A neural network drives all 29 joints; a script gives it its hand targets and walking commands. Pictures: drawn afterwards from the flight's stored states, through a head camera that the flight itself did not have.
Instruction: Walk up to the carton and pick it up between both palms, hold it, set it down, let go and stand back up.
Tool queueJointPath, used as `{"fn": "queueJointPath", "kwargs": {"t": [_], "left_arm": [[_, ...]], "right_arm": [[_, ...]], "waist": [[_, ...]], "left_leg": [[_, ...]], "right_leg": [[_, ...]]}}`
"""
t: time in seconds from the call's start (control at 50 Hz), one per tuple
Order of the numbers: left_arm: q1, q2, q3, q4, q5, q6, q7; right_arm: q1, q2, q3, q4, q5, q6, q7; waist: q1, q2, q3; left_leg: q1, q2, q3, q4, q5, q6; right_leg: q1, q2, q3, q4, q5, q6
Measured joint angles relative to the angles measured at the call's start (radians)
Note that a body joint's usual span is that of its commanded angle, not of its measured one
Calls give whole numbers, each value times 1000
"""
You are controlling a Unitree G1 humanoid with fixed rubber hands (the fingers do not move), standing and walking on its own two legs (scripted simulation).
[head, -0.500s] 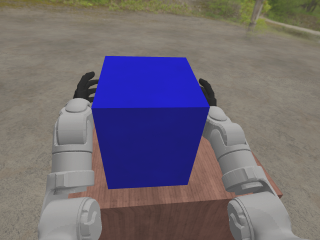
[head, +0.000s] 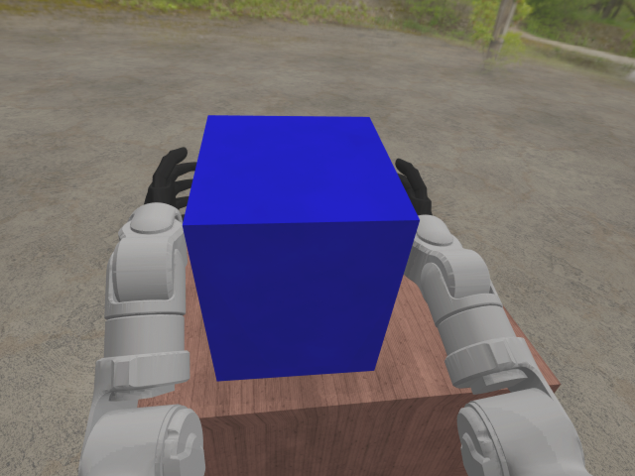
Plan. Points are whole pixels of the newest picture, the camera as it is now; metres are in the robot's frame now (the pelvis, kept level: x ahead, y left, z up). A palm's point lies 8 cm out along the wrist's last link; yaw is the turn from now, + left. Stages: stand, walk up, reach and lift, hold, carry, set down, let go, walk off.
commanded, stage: hold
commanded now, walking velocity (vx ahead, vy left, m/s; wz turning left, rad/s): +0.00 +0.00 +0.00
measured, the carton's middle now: (294, 247) +0.37 +0.00 +0.18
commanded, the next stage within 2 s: none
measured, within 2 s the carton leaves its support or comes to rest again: neither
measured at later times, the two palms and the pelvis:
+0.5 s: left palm (160, 209) +0.36 +0.15 +0.24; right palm (411, 219) +0.36 -0.14 +0.23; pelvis +0.00 +0.00 +0.00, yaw +0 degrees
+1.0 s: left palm (163, 212) +0.36 +0.15 +0.24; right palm (411, 221) +0.36 -0.14 +0.23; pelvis +0.00 +0.00 +0.00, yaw +0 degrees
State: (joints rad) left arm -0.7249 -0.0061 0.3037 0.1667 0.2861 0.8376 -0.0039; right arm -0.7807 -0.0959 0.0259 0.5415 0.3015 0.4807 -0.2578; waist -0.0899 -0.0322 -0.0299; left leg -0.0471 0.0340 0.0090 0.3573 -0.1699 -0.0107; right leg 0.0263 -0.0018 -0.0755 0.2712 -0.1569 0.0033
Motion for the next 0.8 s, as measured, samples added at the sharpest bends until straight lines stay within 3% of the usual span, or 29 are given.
{"fn": "queueJointPath", "kwargs": {"t": [0.46,0.8], "left_arm": [[-37,13,12,50,3,-9,-12],[-18,8,3,25,1,-7,-6]], "right_arm": [[-28,12,-25,34,-20,1,3],[-14,6,-12,17,-8,0,1]], "waist": [[7,-2,-11],[2,-1,-7]], "left_leg": [[-15,-2,1,-6,12,1],[-11,-1,-1,-1,5,1]], "right_leg": [[-21,-1,2,4,6,-1],[-12,-1,1,2,3,0]]}}
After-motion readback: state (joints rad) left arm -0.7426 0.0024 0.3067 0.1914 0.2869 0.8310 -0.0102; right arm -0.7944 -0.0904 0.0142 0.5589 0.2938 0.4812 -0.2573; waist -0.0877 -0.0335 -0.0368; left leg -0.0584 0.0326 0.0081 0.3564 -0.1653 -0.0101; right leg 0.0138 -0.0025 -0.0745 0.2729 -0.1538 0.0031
